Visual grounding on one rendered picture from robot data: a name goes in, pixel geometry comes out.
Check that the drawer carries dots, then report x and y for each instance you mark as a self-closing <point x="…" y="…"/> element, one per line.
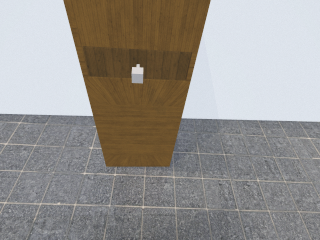
<point x="118" y="62"/>

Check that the handle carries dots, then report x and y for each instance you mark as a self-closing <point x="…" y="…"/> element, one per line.
<point x="137" y="74"/>

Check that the cabinet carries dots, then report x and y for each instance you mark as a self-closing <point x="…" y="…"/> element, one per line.
<point x="137" y="123"/>

